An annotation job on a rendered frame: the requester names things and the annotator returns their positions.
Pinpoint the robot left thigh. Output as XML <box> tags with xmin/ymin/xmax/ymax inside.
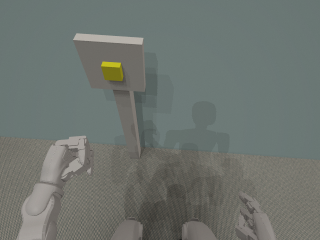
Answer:
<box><xmin>111</xmin><ymin>220</ymin><xmax>143</xmax><ymax>240</ymax></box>

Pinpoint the right robot hand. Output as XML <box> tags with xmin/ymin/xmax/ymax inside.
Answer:
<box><xmin>235</xmin><ymin>191</ymin><xmax>277</xmax><ymax>240</ymax></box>

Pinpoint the left robot forearm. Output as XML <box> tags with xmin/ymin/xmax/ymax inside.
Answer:
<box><xmin>16</xmin><ymin>182</ymin><xmax>64</xmax><ymax>240</ymax></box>

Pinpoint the left robot hand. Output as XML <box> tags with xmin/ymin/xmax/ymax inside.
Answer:
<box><xmin>40</xmin><ymin>135</ymin><xmax>94</xmax><ymax>188</ymax></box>

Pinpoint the button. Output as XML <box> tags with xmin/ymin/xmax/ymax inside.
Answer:
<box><xmin>101</xmin><ymin>61</ymin><xmax>124</xmax><ymax>81</ymax></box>

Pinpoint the robot right thigh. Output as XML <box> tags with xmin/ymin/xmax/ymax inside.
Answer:
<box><xmin>181</xmin><ymin>221</ymin><xmax>217</xmax><ymax>240</ymax></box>

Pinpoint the panel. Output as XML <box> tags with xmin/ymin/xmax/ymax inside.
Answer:
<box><xmin>73</xmin><ymin>33</ymin><xmax>146</xmax><ymax>159</ymax></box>

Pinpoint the robot thigh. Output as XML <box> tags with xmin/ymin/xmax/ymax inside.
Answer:
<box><xmin>111</xmin><ymin>220</ymin><xmax>143</xmax><ymax>240</ymax></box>
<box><xmin>181</xmin><ymin>221</ymin><xmax>217</xmax><ymax>240</ymax></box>

